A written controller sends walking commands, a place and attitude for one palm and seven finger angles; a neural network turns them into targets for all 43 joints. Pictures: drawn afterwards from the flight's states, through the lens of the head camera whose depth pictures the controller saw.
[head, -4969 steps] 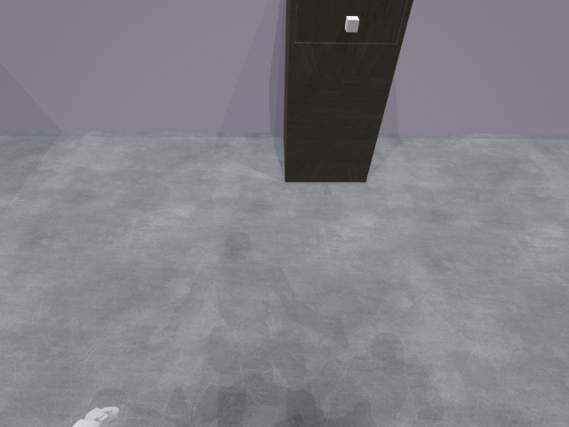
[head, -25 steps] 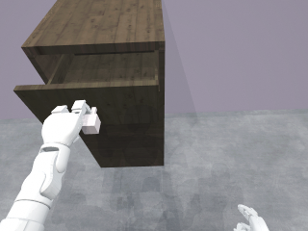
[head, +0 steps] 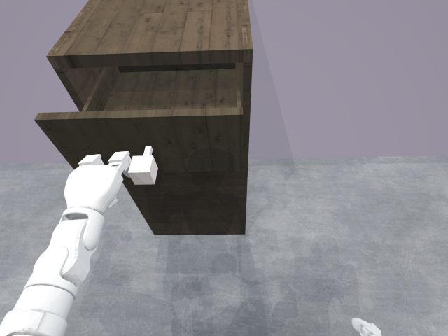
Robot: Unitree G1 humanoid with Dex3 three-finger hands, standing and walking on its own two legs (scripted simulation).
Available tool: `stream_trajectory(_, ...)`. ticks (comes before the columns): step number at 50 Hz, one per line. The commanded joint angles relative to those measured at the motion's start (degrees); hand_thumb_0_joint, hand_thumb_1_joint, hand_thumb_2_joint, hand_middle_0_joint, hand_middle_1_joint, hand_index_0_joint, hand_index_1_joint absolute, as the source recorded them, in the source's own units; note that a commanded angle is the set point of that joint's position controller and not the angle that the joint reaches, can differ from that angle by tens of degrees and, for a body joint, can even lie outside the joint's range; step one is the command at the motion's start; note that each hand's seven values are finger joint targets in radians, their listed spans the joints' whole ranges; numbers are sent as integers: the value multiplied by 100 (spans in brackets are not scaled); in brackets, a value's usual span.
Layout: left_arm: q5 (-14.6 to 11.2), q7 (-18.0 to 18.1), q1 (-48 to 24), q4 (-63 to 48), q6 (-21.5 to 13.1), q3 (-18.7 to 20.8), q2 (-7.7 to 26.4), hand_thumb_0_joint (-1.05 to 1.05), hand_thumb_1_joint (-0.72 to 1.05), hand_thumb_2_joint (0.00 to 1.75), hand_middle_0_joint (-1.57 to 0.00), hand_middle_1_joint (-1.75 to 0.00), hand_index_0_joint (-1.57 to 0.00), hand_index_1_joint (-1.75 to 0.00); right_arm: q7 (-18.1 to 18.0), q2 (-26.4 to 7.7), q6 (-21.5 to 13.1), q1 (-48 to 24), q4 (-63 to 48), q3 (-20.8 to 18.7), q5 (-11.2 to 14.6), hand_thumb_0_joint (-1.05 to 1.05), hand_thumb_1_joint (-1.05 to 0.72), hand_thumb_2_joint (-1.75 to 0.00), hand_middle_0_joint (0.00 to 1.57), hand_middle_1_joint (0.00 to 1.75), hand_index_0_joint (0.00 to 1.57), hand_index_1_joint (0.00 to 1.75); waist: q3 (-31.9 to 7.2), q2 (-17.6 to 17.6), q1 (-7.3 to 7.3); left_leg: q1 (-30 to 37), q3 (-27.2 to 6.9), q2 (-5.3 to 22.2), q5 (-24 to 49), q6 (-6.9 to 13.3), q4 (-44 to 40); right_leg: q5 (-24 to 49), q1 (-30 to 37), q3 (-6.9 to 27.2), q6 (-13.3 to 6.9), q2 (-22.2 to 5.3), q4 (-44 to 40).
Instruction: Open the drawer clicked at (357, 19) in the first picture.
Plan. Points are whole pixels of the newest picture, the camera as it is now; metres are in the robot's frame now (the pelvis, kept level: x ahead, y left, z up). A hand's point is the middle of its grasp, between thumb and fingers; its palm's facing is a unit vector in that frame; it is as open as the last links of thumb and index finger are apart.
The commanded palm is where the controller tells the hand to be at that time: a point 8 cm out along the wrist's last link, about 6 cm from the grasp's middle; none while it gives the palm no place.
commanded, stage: pull the drawer open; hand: left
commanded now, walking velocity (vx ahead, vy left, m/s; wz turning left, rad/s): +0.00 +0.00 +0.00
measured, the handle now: (145, 162) +0.42 +0.19 +0.06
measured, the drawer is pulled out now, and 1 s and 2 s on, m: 0.16 0.16 0.16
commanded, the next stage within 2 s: open the thumb to release the handle in 1.22 s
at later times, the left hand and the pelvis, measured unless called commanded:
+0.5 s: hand (96, 262) +0.22 +0.23 +0.04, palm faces +0.02 -0.09 -1.00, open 4.9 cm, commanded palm +0.19 +0.23 +0.10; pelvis -0.01 -0.01 +0.01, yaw +1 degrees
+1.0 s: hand out of the picture +0.12 +0.23 +0.04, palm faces -0.03 -0.07 -1.00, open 4.9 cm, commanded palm +0.10 +0.23 +0.10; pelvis -0.01 -0.02 -0.01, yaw +0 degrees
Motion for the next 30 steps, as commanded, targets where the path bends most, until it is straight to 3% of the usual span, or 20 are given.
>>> stream_trajectory(1, -24, 317, -753, -1761, 119, 511, 1092, 0, 90, 90, -40, -135, -40, -135, -37, -750, -286, -652, -963, -158, 19, 0, -90, -90, 20, 30, 20, 30, -1582, -298, 148, 889, -167, 137, 2819, -143, -444, 1672, 1180, -216, -208, 57, -259)
stream_trajectory(3, 52, 363, -828, -2030, 176, 257, 863, 0, 90, 90, -40, -135, -40, -135, -37, -689, -304, -745, -967, -126, 14, 0, -90, -90, 20, 30, 20, 30, -1478, -110, 109, 1006, -216, 146, 2581, -171, -516, 1334, 1007, -246, -217, 53, -277)
stream_trajectory(5, 79, 427, -613, -2315, 199, 278, 866, 0, 90, 90, -40, -135, -40, -135, -48, -660, -335, -835, -984, -106, -5, 0, -90, -90, 20, 30, 20, 30, -1438, 30, 137, 1102, -230, 144, 2488, -189, -550, 1209, 980, -244, -228, 52, -311)
stream_trajectory(6, 94, 453, -580, -2328, 225, 366, 965, 0, 90, 90, -40, -135, -40, -135, -59, -672, -337, -867, -968, -102, -11, 0, -90, -90, 20, 30, 20, 30, -1404, -96, 131, 1103, -249, 157, 2408, -201, -575, 1114, 996, -251, -230, 60, -331)
stream_trajectory(8, 129, 490, -431, -2585, 228, 198, 751, 0, 90, 90, -40, -135, -40, -135, -54, -596, -371, -963, -987, -74, -29, 0, -90, -90, 20, 30, 20, 30, -1353, 70, 161, 1186, -272, 152, 2390, -244, -605, 1024, 937, -273, -242, 56, -318)
stream_trajectory(10, 139, 519, -174, -2639, 283, 182, 705, 0, 90, 90, -40, -135, -40, -135, -48, -573, -386, -1079, -987, -39, -33, 0, -90, -90, 20, 30, 20, 30, -1240, 62, 205, 1157, -249, 133, 2281, -249, -635, 995, 968, -279, -241, 53, -339)
stream_trajectory(12, 182, 549, -20, -2718, 341, 373, 882, 0, 90, 90, -40, -135, -40, -135, -52, -562, -383, -1179, -984, -8, -49, 0, -90, -90, 20, 30, 20, 30, -1224, -40, 283, 1095, -216, 111, 2107, -254, -692, 969, 1093, -254, -250, 53, -364)
stream_trajectory(15, 190, 501, 293, -2791, 447, 136, 579, 0, 90, 90, -40, -135, -40, -135, -42, -510, -381, -1344, -1024, 41, -40, 0, -90, -90, 20, 30, 20, 30, -987, -241, 310, 1031, -186, 86, 1976, -246, -751, 962, 1127, -248, -243, 55, -409)
stream_trajectory(20, 143, 312, 942, -3197, 557, 123, 563, 0, 90, 90, -40, -135, -40, -135, -28, -464, -358, -1553, -1116, 115, -64, 0, -90, -90, 20, 30, 20, 30, -826, -275, 385, 1028, -102, 29, 1725, -192, -825, 981, 1323, -155, -225, 35, -531)
stream_trajectory(21, 116, 272, 1164, -3212, 568, 272, 701, 0, 90, 90, -40, -135, -40, -135, -36, -483, -352, -1590, -1128, 126, -69, 0, -90, -90, 20, 30, 20, 30, -808, -371, 411, 998, -79, 22, 1671, -165, -823, 1010, 1407, -109, -218, 44, -569)
stream_trajectory(24, 123, 196, 1390, -3500, 457, 270, 677, 0, 90, 90, -40, -135, -40, -135, -49, -436, -364, -1639, -1132, 165, -133, 0, -90, -90, 20, 30, 20, 30, -681, -316, 413, 988, -45, -15, 1595, -131, -806, 1073, 1415, -69, -201, 15, -605)
stream_trajectory(26, 98, 190, 1786, -3686, 373, 562, 939, 0, 90, 90, -40, -135, -40, -135, -54, -461, -357, -1684, -1144, 175, -151, 0, -90, -90, 20, 30, 20, 30, -667, -293, 449, 981, -41, -21, 1585, -127, -778, 1132, 1484, 21, -200, 30, -634)
stream_trajectory(29, 32, 224, 2320, -4018, 183, 586, 799, 0, 90, 90, -40, -135, -40, -135, -46, -417, -398, -1702, -1185, 193, -197, 0, -90, -90, 20, 30, 20, 30, -642, -157, 485, 966, -27, -43, 1589, -117, -699, 1235, 1450, 33, -188, -14, -613)
stream_trajectory(30, 15, 270, 2421, -4094, 128, 749, 940, 0, 90, 90, -40, -135, -40, -135, -57, -432, -399, -1701, -1183, 179, -191, 0, -90, -90, 20, 30, 20, 30, -640, -168, 472, 944, -35, -41, 1585, -123, -663, 1264, 1430, 84, -190, -9, -609)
